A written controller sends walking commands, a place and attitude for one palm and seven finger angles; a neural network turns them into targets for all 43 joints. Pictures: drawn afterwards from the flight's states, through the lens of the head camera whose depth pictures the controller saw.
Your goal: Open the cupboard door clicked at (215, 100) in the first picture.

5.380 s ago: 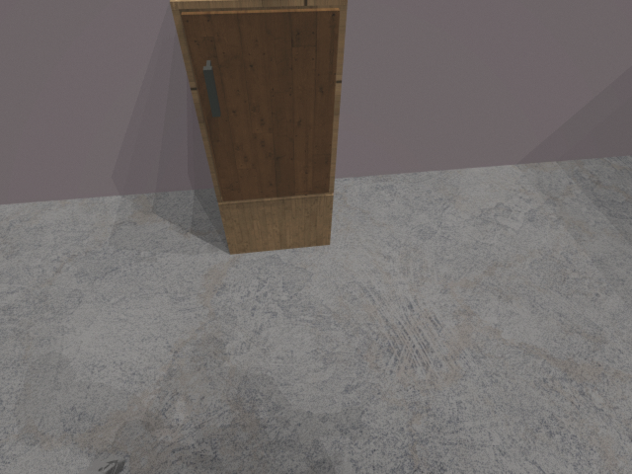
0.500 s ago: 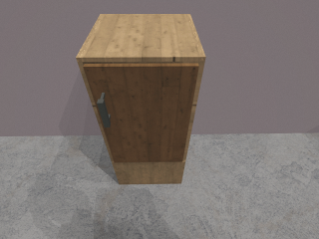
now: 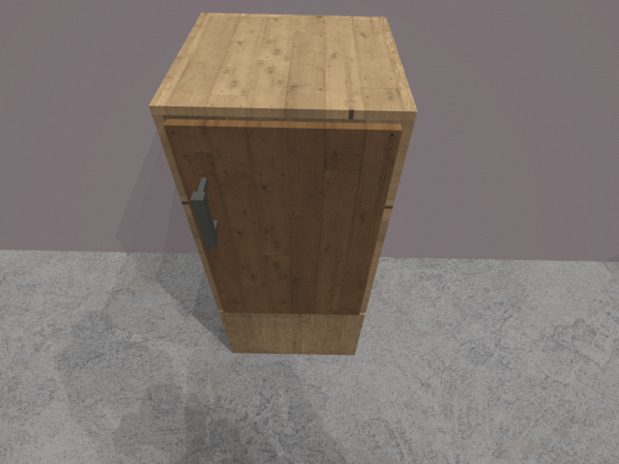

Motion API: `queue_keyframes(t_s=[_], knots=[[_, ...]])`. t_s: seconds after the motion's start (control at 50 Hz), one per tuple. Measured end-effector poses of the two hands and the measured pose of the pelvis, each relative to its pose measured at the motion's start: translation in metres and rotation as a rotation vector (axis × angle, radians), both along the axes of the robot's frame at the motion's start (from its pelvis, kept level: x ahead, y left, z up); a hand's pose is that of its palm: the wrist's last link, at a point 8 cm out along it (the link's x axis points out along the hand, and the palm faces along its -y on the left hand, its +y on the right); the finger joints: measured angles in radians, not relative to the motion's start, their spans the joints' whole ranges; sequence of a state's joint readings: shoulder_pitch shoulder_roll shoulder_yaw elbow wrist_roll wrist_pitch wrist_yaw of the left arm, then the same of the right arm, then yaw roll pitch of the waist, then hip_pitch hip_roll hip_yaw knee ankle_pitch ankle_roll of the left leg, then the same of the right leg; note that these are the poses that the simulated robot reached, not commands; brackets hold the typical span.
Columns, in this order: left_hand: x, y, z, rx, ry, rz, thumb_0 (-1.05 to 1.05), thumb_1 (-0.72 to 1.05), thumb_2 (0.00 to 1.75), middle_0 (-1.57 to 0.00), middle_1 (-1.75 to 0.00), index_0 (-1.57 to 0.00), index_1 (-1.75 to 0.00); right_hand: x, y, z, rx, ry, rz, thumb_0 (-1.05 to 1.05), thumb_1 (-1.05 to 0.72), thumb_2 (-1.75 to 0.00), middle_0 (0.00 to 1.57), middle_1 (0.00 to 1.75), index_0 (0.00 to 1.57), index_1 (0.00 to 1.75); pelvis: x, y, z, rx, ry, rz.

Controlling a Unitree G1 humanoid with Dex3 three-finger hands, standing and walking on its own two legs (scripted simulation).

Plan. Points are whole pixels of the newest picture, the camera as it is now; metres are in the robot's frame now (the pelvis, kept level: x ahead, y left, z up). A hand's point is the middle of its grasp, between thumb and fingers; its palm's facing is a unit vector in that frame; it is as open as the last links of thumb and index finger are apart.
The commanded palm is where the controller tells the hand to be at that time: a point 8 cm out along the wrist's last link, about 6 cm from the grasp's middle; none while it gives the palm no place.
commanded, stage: come to a stop and stand still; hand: left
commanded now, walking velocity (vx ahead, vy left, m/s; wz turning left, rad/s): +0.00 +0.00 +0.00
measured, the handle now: (207, 213) +0.53 +0.23 -0.03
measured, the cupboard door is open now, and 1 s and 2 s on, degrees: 0 0 0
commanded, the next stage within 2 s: look again from close up in 0.32 s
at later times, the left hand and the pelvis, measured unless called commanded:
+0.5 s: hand out of the picture +0.01 +0.18 -0.18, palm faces +0.02 -0.98 -0.21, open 7.4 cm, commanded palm none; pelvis +0.02 +0.01 +0.00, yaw +0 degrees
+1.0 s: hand out of the picture -0.01 +0.24 -0.18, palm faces +0.03 -0.98 -0.21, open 7.4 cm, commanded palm none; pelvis -0.03 +0.06 -0.01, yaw +0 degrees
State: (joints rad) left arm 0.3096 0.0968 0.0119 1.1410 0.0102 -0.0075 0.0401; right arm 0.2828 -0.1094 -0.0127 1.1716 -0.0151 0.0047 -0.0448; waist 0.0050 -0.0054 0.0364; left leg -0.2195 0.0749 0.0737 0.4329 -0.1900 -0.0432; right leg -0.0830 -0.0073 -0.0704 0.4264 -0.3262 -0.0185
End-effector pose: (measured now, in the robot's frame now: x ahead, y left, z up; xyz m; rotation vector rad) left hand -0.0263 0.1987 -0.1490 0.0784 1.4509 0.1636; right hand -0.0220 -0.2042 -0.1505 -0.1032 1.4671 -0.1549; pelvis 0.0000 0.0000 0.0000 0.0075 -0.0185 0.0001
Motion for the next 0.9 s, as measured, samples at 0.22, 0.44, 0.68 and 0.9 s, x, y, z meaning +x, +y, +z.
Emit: queue_keyframes(t_s=[0.22,0.44,0.68,0.9], knots=[[0.016,0.013,0.001,0.019,-0.006,-0.015,0.00,0.91,0.90,-0.19,-0.30,-0.20,-0.30,0.033,-0.013,0.005,-0.041,-0.056,0.019,0.01,-0.92,-0.89,0.19,0.30,0.20,0.29,0.012,0.003,0.001,0.005,0.003,-0.002],[0.029,0.025,0.004,0.039,-0.023,-0.035,0.00,0.91,0.90,-0.19,-0.30,-0.20,-0.30,0.047,-0.013,0.005,-0.039,-0.067,0.037,0.00,-0.92,-0.89,0.19,0.30,0.20,0.30,0.018,0.006,0.001,0.006,0.005,0.002],[0.053,0.061,-0.004,0.082,-0.161,-0.056,0.00,0.90,0.90,-0.20,-0.30,-0.20,-0.30,0.080,-0.008,0.008,-0.094,-0.233,0.069,0.00,-0.91,-0.89,0.19,0.30,0.20,0.29,0.009,0.027,-0.013,-0.009,0.000,0.007],[0.037,0.085,-0.003,0.066,-0.199,-0.074,0.00,0.90,0.90,-0.19,-0.30,-0.20,-0.30,0.068,0.023,0.015,-0.072,-0.290,0.082,0.00,-0.91,-0.89,0.20,0.30,0.20,0.30,-0.021,0.050,-0.011,-0.024,-0.016,0.000]])
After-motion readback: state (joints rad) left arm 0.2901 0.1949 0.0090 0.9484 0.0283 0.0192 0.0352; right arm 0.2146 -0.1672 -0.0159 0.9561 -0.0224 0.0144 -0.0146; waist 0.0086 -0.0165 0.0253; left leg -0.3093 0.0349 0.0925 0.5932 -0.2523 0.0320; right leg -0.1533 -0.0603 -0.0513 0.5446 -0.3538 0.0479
